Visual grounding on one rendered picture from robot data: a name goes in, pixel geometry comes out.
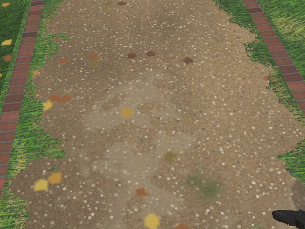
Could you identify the robot right hand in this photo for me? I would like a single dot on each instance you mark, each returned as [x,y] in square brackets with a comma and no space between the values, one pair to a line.
[291,217]

